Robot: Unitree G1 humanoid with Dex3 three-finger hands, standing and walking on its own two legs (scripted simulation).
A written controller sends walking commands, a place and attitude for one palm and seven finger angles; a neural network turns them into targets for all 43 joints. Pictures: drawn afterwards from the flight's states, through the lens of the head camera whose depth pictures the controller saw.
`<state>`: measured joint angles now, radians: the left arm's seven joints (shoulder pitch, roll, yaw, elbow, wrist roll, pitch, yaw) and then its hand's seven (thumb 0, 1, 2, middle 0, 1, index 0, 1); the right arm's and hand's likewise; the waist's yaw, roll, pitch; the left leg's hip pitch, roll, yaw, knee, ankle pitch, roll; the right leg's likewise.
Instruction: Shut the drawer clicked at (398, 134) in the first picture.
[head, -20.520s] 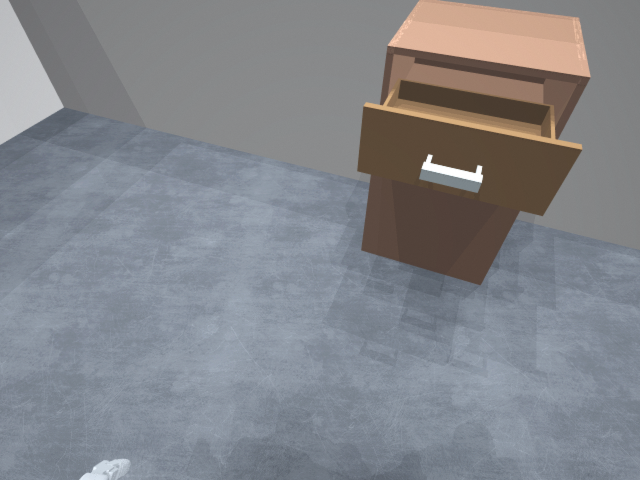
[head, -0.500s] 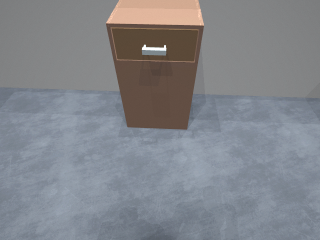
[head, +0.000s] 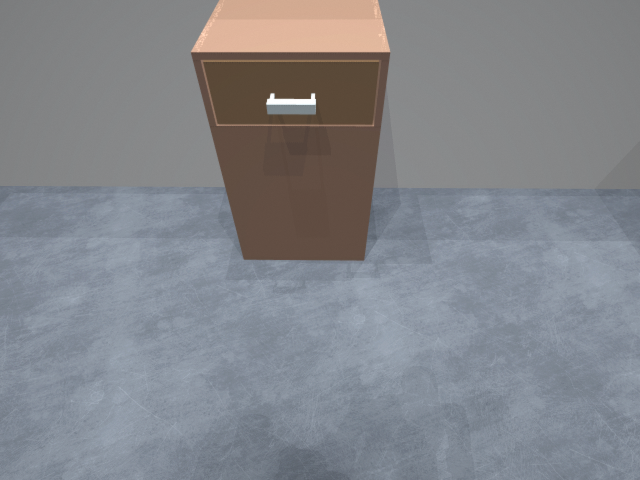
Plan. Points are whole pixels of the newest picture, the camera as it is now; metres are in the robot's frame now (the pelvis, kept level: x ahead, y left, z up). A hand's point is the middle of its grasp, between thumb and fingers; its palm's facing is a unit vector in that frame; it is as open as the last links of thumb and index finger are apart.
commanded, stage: look to check the result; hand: left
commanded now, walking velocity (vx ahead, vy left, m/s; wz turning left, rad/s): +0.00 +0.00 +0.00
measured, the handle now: (292, 101) +1.00 +0.13 -0.05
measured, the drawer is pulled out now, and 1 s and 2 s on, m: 0.00 0.00 0.00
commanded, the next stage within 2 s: stand and wait in 0.50 s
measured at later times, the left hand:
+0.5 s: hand out of the picture +0.07 +0.21 -0.16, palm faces +0.01 -0.96 -0.29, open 7.4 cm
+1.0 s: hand out of the picture +0.10 +0.22 -0.16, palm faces -0.01 -0.95 -0.31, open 7.4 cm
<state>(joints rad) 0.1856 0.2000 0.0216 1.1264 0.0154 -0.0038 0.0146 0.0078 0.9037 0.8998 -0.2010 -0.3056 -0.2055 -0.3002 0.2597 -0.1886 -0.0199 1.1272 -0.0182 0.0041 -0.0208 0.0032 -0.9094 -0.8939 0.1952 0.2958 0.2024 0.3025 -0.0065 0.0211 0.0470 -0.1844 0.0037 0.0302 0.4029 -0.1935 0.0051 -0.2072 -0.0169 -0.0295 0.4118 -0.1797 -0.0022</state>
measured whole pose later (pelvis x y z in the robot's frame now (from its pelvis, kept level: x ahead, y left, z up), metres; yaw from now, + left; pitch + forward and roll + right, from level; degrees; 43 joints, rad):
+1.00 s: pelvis +0.03 -0.01 +0.01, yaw +0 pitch -1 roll +0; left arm 0.12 0.29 0.02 1.14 0.01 -0.01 0.01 0.01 0.90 0.90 -0.20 -0.30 -0.21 -0.30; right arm 0.15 -0.29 -0.02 1.13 -0.02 0.00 -0.01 0.00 -0.91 -0.89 0.20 0.30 0.20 0.30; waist -0.01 0.02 0.05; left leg -0.10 0.02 0.03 0.32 -0.20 -0.01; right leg -0.12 0.01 -0.03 0.32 -0.18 -0.01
